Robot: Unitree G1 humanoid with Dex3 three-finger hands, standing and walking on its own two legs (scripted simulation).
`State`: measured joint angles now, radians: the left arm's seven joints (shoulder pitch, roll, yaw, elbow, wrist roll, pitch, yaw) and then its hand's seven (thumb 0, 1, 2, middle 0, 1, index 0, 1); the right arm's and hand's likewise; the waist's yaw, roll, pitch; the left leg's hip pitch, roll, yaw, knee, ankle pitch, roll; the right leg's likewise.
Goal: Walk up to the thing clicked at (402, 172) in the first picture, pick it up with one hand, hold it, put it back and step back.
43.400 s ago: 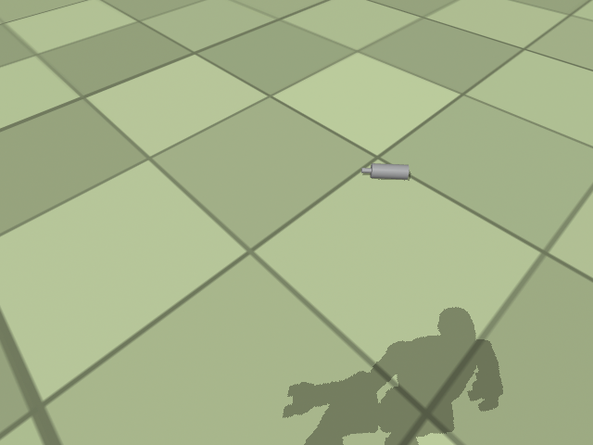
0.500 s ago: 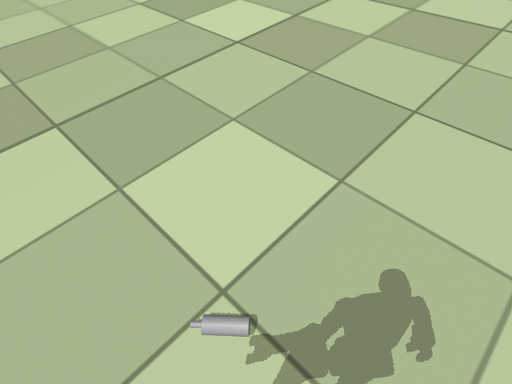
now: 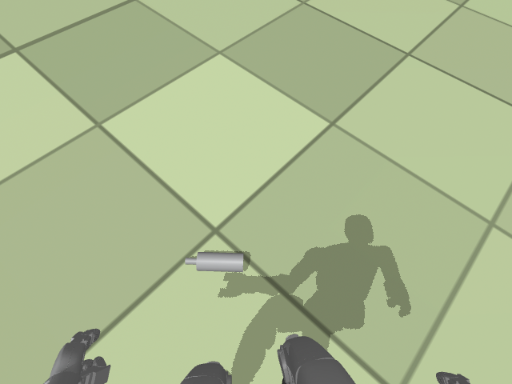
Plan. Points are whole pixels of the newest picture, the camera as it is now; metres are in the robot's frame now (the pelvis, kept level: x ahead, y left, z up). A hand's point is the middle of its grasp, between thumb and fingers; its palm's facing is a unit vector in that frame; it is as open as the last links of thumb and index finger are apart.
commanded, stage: step back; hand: left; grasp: from above
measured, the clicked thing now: (214, 261) +0.54 +0.13 -0.73
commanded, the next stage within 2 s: none
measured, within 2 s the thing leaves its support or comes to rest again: neither
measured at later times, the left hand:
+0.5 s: hand out of the picture -0.01 +0.25 -0.13, palm faces -0.07 -0.91 -0.42, open 7.4 cm
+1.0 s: hand out of the picture -0.19 +0.27 -0.16, palm faces -0.11 -0.92 -0.39, open 7.4 cm
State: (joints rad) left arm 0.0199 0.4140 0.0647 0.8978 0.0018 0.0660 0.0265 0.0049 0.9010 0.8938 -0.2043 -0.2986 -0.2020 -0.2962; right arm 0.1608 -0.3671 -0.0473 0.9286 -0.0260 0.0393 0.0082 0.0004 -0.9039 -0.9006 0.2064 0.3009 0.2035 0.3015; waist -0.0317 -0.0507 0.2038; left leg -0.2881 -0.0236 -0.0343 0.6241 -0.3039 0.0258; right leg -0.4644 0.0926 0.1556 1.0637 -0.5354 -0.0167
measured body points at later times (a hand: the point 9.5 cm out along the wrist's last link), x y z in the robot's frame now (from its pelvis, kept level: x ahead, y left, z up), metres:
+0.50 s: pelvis -0.12 -0.01 +0.00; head -0.07 -0.03 +0.45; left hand -0.01 +0.30 -0.10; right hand -0.05 -0.33 -0.13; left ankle -0.14 +0.12 -0.66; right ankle -0.10 -0.13 -0.73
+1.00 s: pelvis -0.30 +0.00 -0.01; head -0.24 +0.02 +0.44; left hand -0.18 +0.32 -0.13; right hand -0.18 -0.32 -0.10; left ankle -0.18 +0.11 -0.73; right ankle -0.36 -0.15 -0.69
